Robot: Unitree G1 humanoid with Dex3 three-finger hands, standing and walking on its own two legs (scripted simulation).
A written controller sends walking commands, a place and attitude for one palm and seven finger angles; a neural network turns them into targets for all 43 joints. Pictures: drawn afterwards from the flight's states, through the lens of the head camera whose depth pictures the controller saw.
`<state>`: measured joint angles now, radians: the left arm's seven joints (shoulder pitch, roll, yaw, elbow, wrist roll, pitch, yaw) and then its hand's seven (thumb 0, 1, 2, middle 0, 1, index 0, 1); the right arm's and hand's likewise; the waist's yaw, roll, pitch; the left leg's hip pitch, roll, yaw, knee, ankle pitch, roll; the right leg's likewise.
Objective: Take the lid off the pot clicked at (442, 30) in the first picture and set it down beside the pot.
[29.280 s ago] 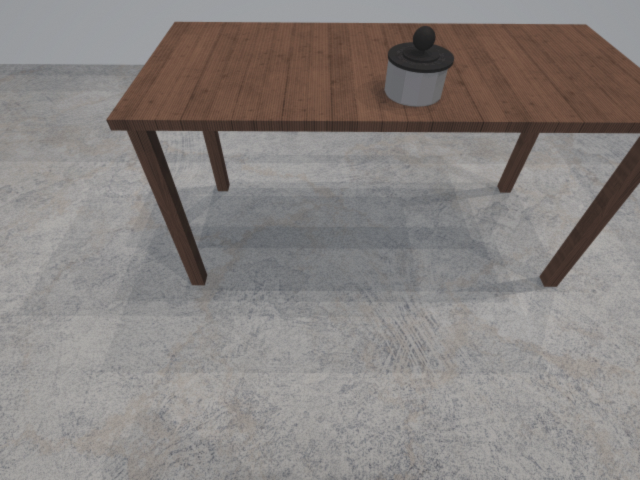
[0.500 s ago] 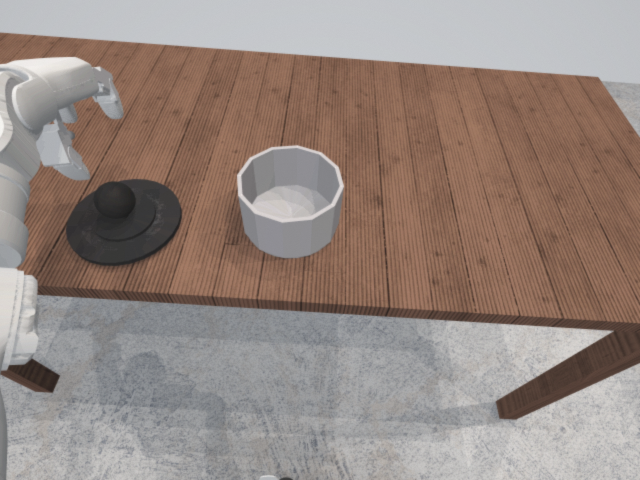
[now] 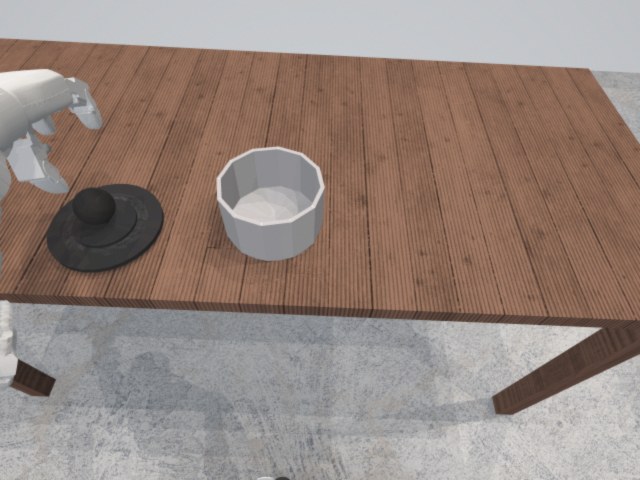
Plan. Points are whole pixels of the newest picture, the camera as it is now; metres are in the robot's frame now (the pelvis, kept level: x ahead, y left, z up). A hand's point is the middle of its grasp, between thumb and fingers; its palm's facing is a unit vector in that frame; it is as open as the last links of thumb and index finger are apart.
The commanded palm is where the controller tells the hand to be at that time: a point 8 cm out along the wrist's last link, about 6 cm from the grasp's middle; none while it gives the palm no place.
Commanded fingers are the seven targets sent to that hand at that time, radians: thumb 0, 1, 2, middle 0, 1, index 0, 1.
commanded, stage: draw the hand back to the body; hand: left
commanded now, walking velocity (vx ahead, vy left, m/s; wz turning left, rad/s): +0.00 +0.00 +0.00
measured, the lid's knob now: (94, 206) +0.49 +0.31 +0.03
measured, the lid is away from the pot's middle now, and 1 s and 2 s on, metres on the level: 0.26 0.26 0.26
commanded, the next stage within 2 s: step back with the hand held close in 2.00 s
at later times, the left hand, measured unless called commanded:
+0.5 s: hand (75, 148) +0.41 +0.23 +0.21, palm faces +0.33 -0.91 -0.27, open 11.0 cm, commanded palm +0.35 +0.29 +0.22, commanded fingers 0.00 0.16 0.77 -0.34 -0.68 -0.34 -0.68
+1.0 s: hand (67, 207) +0.34 +0.22 +0.20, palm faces +0.44 -0.86 -0.25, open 8.7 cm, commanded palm +0.28 +0.26 +0.21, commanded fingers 0.00 0.76 0.87 -0.23 -0.37 -0.23 -0.37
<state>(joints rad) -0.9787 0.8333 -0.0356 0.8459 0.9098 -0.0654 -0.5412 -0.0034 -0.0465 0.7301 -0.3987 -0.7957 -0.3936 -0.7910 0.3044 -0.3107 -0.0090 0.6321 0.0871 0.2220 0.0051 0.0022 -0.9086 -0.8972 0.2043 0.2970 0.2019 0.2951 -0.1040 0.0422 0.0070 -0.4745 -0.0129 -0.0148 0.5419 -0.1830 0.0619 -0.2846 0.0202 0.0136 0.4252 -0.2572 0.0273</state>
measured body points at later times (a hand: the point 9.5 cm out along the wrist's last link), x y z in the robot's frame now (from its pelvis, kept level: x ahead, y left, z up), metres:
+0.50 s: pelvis +0.01 -0.02 +0.01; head +0.02 -0.02 +0.46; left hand +0.38 +0.28 +0.22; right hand +0.17 -0.26 -0.08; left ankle +0.05 +0.08 -0.73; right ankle -0.03 -0.15 -0.73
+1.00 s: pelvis +0.02 -0.05 +0.01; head +0.02 -0.07 +0.46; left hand +0.31 +0.26 +0.22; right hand +0.19 -0.31 -0.09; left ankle +0.05 +0.08 -0.73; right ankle -0.03 -0.15 -0.73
